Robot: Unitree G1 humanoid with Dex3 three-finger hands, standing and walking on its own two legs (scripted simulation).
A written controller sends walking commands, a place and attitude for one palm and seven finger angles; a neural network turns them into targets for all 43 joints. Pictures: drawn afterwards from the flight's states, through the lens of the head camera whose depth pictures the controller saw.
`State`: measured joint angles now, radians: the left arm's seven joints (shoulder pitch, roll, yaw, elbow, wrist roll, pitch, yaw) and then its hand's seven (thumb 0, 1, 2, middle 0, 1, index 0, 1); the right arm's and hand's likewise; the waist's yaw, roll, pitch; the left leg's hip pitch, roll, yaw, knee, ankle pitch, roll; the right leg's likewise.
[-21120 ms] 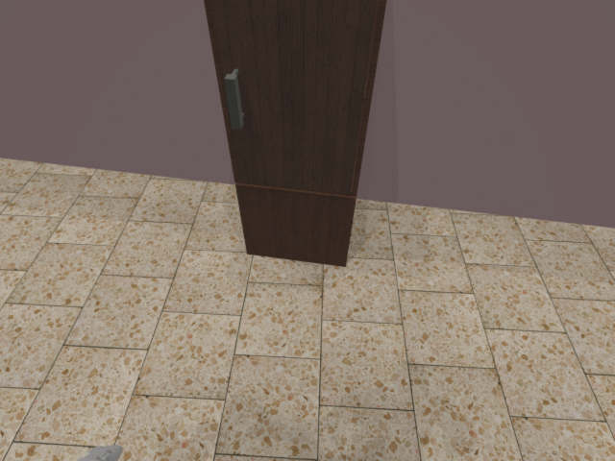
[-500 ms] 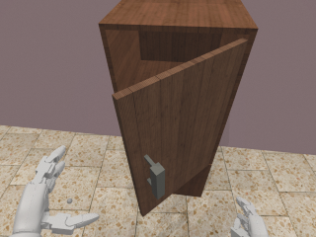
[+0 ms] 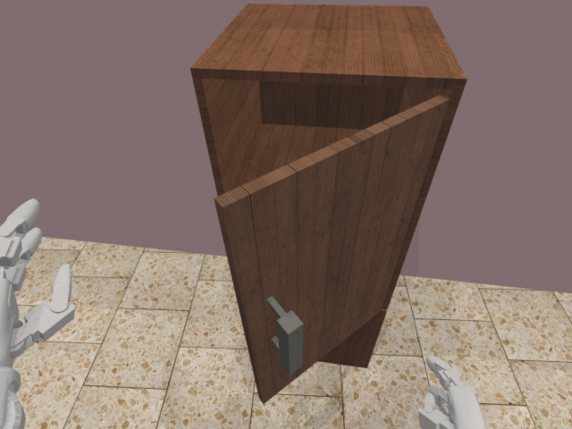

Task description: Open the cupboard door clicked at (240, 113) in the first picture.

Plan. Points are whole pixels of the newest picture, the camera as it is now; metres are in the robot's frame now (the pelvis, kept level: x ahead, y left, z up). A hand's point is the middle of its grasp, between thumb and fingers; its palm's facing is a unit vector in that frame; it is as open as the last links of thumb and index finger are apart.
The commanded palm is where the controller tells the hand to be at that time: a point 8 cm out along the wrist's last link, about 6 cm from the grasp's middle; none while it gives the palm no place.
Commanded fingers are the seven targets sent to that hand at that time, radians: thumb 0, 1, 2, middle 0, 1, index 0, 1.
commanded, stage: draw the hand back to the body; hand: left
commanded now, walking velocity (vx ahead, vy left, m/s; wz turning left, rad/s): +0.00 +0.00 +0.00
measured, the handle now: (282, 334) +0.27 +0.05 -0.03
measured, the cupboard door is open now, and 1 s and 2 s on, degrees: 45 45 45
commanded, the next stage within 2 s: step back with the hand held close in 0.32 s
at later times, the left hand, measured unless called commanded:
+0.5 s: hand (70, 313) +0.17 +0.25 +0.17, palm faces +0.46 -0.79 -0.39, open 7.4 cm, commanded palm +0.13 +0.29 +0.18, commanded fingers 0.00 0.90 0.90 -0.20 -0.30 -0.20 -0.30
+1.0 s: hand (38, 354) +0.13 +0.26 +0.16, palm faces +0.37 -0.80 -0.48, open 7.4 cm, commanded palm +0.07 +0.31 +0.18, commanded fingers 0.00 0.90 0.90 -0.20 -0.30 -0.20 -0.30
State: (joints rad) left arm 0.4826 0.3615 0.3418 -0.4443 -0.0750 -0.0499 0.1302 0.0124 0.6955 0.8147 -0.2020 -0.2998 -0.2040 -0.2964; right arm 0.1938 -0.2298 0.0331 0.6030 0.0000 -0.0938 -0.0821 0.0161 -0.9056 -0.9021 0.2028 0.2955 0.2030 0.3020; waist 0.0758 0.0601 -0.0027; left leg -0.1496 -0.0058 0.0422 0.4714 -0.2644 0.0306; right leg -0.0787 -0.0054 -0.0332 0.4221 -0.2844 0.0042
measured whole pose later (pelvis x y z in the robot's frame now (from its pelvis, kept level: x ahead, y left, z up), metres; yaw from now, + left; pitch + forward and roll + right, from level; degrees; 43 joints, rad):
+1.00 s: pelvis -0.07 +0.01 -0.01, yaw -1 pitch -1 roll -2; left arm 0.57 0.42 0.41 -0.52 -0.04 -0.18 0.15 0.02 0.89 0.90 -0.21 -0.30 -0.22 -0.30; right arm 0.19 -0.23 -0.01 0.54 0.01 -0.01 -0.09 0.02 -0.91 -0.90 0.20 0.30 0.20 0.30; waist 0.00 0.01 0.04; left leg -0.34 0.02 0.06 0.51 -0.17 0.05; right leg -0.27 0.01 -0.01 0.46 -0.18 0.01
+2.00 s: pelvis -0.24 +0.01 -0.01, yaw -4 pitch +0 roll -2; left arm 0.56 0.45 0.45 -0.47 -0.08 -0.19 0.14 0.02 0.89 0.90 -0.21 -0.30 -0.22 -0.30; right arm 0.28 -0.22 0.00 0.65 -0.01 -0.10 -0.09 0.02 -0.91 -0.90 0.20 0.30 0.20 0.30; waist -0.05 -0.01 -0.03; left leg -0.44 -0.01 -0.01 0.47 -0.06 0.02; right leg -0.05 0.04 -0.03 0.46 -0.42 -0.02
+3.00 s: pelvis -0.29 +0.00 +0.00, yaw -2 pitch -2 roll -1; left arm 0.31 0.18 -0.01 1.11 0.00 0.03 0.01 0.02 0.95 0.90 -0.21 -0.30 -0.21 -0.29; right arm 0.24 -0.23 0.00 1.10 -0.03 0.04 -0.03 0.01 -0.91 -0.90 0.20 0.29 0.20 0.30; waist 0.00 -0.02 0.08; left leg -0.31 -0.03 -0.09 0.46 -0.12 0.00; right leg -0.11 0.06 -0.03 0.43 -0.30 -0.05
